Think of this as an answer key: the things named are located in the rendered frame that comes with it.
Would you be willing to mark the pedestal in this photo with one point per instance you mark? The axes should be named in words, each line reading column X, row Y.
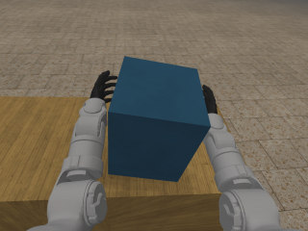
column 35, row 137

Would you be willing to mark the carton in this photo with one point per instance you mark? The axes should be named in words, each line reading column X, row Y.
column 156, row 120

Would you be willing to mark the robot left hand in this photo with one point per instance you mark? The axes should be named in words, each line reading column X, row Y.
column 99, row 91

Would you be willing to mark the left robot forearm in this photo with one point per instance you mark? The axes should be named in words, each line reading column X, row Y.
column 84, row 160

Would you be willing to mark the robot right upper arm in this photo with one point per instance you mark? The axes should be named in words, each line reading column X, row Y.
column 249, row 210

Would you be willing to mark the right robot forearm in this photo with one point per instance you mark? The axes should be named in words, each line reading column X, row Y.
column 231, row 172

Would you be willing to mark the robot right hand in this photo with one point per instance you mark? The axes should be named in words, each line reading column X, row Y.
column 210, row 100

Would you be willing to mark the robot left upper arm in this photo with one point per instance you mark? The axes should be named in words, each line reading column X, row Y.
column 75, row 206

